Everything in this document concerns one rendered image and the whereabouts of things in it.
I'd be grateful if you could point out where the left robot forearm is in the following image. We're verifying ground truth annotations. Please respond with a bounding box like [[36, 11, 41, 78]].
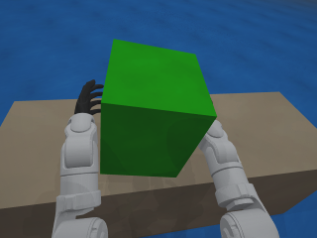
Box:
[[52, 113, 101, 238]]

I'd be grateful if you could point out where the robot left hand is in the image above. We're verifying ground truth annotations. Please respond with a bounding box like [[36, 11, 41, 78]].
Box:
[[74, 79, 104, 115]]

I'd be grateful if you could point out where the robot left upper arm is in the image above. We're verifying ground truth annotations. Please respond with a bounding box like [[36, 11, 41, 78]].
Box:
[[53, 217, 108, 238]]

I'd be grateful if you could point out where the right robot forearm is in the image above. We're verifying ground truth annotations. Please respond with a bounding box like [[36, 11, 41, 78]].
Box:
[[198, 119, 280, 238]]

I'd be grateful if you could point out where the carton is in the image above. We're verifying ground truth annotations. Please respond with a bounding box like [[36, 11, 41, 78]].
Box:
[[100, 39, 217, 178]]

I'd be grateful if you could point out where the robot right upper arm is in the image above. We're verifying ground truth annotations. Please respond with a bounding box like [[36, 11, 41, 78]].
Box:
[[220, 208, 279, 238]]

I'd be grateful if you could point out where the pedestal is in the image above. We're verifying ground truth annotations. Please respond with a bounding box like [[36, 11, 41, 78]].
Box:
[[0, 91, 317, 238]]

